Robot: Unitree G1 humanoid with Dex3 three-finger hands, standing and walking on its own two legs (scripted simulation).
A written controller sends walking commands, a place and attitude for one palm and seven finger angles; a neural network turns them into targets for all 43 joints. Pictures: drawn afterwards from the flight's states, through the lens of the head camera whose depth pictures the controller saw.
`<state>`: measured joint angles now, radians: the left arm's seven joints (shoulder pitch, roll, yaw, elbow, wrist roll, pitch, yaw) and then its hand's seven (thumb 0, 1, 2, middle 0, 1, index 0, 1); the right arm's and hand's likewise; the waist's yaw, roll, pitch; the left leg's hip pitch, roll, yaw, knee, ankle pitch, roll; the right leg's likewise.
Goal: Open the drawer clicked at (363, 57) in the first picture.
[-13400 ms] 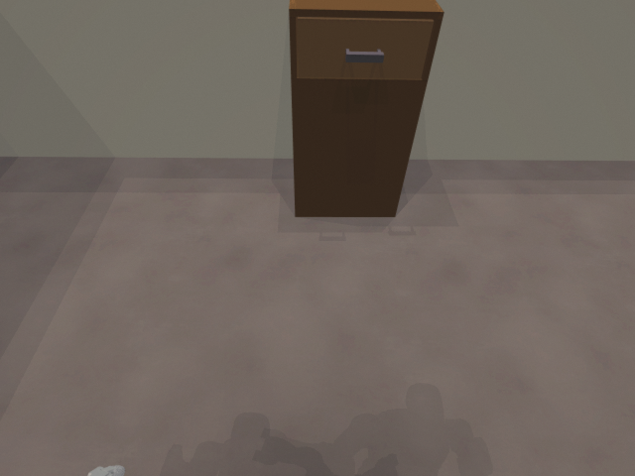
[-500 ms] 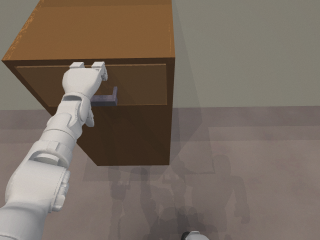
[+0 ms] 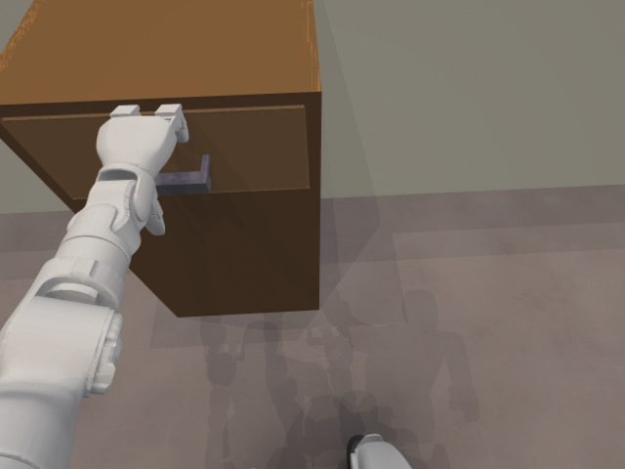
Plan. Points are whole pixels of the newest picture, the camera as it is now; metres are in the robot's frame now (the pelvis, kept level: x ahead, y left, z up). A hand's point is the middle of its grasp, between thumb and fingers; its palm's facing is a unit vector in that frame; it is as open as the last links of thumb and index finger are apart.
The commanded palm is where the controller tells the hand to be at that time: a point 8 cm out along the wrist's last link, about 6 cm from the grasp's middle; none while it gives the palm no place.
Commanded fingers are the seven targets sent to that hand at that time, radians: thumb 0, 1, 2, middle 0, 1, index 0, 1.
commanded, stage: move the hooked fingers above the handle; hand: left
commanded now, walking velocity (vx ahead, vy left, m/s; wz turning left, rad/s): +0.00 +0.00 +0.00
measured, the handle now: (172, 173) +0.55 +0.19 +0.00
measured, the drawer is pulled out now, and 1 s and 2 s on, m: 0.00 0.00 0.00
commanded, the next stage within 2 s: none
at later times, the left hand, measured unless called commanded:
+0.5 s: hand (153, 170) +0.50 +0.19 +0.06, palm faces -0.02 +0.01 -1.00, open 13.5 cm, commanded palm +0.50 +0.22 +0.11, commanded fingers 0.00 -0.50 0.30 -0.30 -1.20 -0.30 -1.20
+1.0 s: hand (153, 170) +0.50 +0.19 +0.06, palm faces -0.01 +0.01 -1.00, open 13.5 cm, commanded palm +0.50 +0.22 +0.10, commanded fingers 0.00 -0.50 0.30 -0.30 -1.20 -0.30 -1.20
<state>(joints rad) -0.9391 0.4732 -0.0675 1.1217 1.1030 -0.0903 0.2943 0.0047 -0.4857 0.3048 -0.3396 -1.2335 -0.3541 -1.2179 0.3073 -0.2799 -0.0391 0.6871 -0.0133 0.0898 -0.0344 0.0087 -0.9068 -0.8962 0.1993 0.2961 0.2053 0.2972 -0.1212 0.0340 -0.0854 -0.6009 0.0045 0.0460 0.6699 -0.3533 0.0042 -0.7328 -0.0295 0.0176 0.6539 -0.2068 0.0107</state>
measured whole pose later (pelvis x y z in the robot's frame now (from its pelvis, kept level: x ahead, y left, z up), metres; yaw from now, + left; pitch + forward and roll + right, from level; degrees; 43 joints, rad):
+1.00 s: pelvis -0.02 +0.00 -0.01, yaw +0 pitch +18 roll +1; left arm -1.04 0.53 -0.06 1.21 1.10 -0.11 0.31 0.00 -0.49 0.30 -0.36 -1.23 -0.36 -1.23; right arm 0.32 -0.30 0.00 0.69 0.00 0.09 -0.06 0.01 -0.91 -0.90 0.20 0.30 0.21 0.30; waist -0.16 0.03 -0.08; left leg -0.71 0.00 0.05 0.75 -0.35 0.01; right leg -0.83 -0.03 0.02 0.70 -0.19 0.01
